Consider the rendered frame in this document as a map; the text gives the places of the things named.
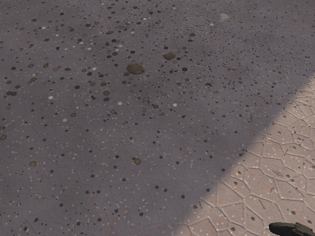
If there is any robot right hand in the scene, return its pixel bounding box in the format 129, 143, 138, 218
269, 222, 315, 236

